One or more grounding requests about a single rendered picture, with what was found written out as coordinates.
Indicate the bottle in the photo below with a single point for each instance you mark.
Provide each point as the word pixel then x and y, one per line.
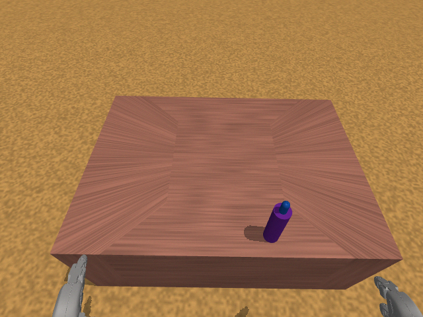
pixel 277 222

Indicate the left robot hand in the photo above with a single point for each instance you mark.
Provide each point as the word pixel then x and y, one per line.
pixel 70 296

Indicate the right robot hand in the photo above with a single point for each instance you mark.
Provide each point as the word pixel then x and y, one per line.
pixel 399 304

